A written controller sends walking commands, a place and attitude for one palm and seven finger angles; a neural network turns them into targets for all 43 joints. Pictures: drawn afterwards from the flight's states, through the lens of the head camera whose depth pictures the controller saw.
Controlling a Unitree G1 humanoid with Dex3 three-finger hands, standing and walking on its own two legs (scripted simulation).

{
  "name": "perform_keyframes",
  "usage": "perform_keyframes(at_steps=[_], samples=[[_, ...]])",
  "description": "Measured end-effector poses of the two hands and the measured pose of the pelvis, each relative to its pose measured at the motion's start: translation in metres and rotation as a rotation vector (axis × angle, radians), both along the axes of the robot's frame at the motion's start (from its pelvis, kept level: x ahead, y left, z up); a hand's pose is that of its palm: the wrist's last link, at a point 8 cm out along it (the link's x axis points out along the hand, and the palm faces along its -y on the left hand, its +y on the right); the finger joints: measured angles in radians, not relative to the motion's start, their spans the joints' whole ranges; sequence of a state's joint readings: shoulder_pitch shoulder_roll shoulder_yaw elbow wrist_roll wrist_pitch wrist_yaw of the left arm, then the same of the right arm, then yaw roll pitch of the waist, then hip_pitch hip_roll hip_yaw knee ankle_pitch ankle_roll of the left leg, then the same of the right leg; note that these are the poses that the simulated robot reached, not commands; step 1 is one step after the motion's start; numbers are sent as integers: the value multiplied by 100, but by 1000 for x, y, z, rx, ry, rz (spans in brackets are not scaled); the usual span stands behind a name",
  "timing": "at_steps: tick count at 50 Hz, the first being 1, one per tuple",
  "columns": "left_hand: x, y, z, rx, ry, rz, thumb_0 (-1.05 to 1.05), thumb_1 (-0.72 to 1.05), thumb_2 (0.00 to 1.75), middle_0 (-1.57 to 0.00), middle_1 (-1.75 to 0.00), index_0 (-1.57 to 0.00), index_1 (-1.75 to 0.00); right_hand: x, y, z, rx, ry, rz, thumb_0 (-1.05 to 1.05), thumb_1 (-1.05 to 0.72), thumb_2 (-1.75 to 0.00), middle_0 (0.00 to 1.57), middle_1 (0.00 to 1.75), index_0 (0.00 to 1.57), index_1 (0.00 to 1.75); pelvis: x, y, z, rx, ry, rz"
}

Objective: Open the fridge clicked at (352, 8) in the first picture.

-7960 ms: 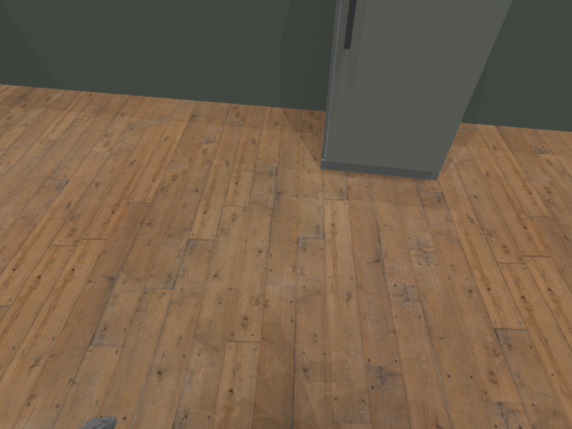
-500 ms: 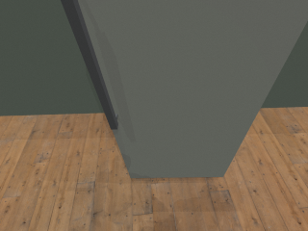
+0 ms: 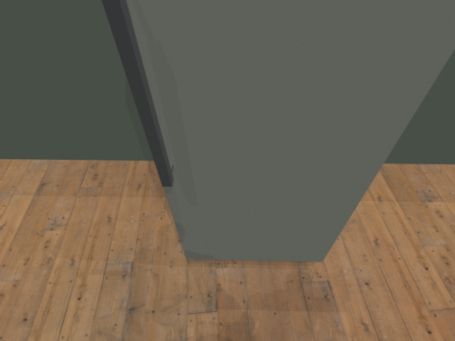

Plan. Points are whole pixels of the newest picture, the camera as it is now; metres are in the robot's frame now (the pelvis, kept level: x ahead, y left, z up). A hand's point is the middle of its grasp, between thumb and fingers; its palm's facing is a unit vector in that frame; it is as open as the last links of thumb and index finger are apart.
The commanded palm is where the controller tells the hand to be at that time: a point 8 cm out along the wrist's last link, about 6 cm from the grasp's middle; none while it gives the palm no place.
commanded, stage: raise the hand to about handle height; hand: left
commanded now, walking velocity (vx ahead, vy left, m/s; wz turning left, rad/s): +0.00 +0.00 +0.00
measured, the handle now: (149, 103) +0.50 +0.19 +0.15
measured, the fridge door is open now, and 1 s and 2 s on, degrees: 0 0 0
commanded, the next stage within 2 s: none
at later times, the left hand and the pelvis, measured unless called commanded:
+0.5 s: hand (116, 330) +0.15 +0.20 -0.05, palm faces +0.05 -1.00 +0.02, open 8.7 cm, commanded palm +0.13 +0.26 -0.03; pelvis -0.03 +0.02 -0.08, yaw +1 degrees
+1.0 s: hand (80, 292) +0.19 +0.26 +0.00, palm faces +0.06 -1.00 -0.07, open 11.7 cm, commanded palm +0.16 +0.32 +0.01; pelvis -0.03 +0.04 -0.06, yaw +1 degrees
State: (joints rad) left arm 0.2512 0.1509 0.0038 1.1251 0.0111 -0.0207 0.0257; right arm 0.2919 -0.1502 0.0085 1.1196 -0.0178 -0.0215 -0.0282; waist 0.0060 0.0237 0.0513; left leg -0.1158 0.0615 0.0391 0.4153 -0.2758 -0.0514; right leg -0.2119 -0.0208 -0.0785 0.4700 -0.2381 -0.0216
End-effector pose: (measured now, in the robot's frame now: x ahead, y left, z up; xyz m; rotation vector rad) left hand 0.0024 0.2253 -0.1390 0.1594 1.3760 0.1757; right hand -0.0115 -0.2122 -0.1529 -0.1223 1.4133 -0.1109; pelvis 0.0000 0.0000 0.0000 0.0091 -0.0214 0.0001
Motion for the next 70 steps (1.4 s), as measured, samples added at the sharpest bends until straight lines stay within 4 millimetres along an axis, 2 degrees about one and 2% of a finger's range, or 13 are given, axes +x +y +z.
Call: perform_keyframes(at_steps=[5,8,12,15,19,23,26,30,37,42,47,56,70], samples=[[7,6,4,11,-53,43,1,92,90,-20,-30,-20,-30,3,3,0,0,-33,-9,0,-90,-90,20,30,20,29,-2,4,-2,-7,3,-6],[59,18,49,71,-433,78,3,93,90,-21,-31,-20,-31,27,-8,8,-66,-237,-21,2,-92,-89,20,30,20,30,-4,9,-4,-2,8,2],[131,19,108,42,-915,43,3,88,88,-21,-33,-20,-33,79,-24,26,-128,-529,5,2,-92,-89,20,30,20,30,-13,15,-13,3,50,23],[163,16,134,-37,-1223,-30,2,82,86,-21,-37,-20,-37,121,-34,46,-161,-725,44,2,-91,-89,20,30,20,30,-20,16,-27,9,105,10],[162,14,131,-130,-1444,-164,1,73,82,-21,-42,-21,-42,169,-38,64,-190,-910,126,1,-91,-90,20,30,20,29,-28,17,-53,10,167,-1],[136,23,100,-173,-1356,-144,1,63,79,-22,-47,-22,-47,202,-26,71,-194,-997,189,1,-91,-90,19,30,20,29,-32,21,-73,4,194,7],[115,36,89,-131,-1280,-89,1,56,76,-23,-52,-23,-52,215,-7,68,-173,-1011,232,1,-91,-90,19,30,20,29,-33,23,-80,-16,201,21],[108,49,102,-61,-1321,-88,2,47,72,-24,-58,-23,-58,212,24,49,-114,-963,281,1,-90,-90,19,30,20,29,-35,26,-85,-45,208,41],[142,59,121,-105,-1349,-198,1,30,65,-25,-68,-24,-68,168,57,10,-15,-795,238,1,-90,-89,20,30,21,30,-41,33,-82,-69,212,49],[157,71,129,-117,-1287,-182,1,19,60,-26,-76,-25,-76,135,52,7,-27,-716,155,2,-90,-89,20,30,21,30,-36,38,-71,-59,207,34],[161,85,141,-72,-1308,-163,1,7,55,-26,-83,-26,-83,120,31,15,-91,-689,136,2,-90,-89,20,30,21,30,-32,42,-63,-53,200,29],[175,98,151,-75,-1332,-169,0,-14,46,-28,-97,-27,-97,137,3,39,-182,-737,156,2,-90,-90,20,30,21,30,-25,42,-55,-51,182,29],[200,120,183,-56,-1343,-149,0,-44,33,-30,-116,-30,-116,175,23,54,-103,-817,202,1,-90,-90,20,30,21,30,-14,34,-40,-46,141,35]])
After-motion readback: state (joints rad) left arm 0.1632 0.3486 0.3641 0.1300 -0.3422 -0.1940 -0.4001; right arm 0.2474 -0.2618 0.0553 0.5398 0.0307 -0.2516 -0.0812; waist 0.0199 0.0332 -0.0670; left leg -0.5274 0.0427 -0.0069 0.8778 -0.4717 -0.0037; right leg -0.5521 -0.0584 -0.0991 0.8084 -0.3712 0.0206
